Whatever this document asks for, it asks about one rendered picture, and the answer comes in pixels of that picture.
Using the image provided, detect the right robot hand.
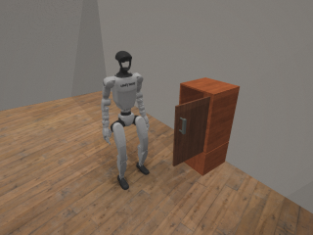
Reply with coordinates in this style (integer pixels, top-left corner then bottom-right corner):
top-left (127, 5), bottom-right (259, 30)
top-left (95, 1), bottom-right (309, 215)
top-left (102, 127), bottom-right (112, 144)

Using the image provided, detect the humanoid robot head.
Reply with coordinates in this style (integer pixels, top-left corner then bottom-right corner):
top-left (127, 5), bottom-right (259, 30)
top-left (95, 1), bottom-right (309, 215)
top-left (115, 51), bottom-right (133, 78)

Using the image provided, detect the humanoid robot torso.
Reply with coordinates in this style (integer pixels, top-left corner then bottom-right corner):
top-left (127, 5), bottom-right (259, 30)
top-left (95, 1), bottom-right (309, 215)
top-left (112, 72), bottom-right (138, 127)

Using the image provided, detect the handle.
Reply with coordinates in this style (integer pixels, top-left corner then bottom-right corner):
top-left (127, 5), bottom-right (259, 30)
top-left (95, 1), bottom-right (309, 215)
top-left (179, 117), bottom-right (187, 135)

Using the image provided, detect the cupboard door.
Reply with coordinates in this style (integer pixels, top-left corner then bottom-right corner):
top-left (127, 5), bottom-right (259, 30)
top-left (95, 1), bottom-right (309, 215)
top-left (172, 96), bottom-right (210, 166)

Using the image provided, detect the robot right forearm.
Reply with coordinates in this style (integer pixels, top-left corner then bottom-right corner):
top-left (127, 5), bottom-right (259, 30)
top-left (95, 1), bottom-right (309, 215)
top-left (101, 99), bottom-right (110, 127)

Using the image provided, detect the left robot hand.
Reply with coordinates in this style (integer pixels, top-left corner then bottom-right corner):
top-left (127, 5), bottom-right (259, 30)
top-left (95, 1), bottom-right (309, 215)
top-left (142, 116), bottom-right (150, 131)

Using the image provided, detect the robot left forearm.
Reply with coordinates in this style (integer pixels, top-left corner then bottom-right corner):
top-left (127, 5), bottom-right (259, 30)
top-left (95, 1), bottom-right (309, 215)
top-left (136, 95), bottom-right (146, 117)

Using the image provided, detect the right robot upper arm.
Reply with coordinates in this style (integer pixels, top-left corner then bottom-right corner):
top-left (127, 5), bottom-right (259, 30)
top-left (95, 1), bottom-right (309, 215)
top-left (102, 76), bottom-right (115, 107)

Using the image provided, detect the left robot upper arm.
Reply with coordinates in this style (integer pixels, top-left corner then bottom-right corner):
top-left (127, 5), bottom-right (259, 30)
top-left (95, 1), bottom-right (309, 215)
top-left (133, 72), bottom-right (144, 99)

